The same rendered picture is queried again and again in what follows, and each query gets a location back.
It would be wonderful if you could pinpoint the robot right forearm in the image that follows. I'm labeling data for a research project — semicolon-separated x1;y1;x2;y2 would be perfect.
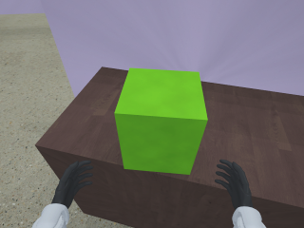
232;206;266;228

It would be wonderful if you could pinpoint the left robot hand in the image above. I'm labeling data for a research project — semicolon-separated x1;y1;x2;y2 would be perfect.
51;160;93;209

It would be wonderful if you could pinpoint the carton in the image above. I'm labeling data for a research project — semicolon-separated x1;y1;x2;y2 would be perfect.
114;67;208;175

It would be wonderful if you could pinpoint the right robot hand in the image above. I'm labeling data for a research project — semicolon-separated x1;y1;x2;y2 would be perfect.
215;159;254;210

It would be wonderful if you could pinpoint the pedestal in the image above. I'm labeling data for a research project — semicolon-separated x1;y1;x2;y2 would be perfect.
35;66;304;228

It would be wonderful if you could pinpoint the robot left forearm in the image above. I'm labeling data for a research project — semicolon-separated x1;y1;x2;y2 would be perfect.
31;203;69;228

